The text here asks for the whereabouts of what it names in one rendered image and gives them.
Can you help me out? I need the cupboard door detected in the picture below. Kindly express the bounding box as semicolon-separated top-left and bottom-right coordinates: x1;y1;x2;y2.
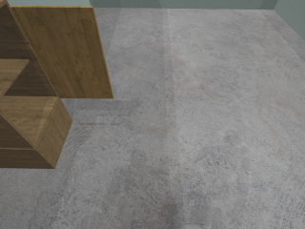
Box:
9;5;114;99

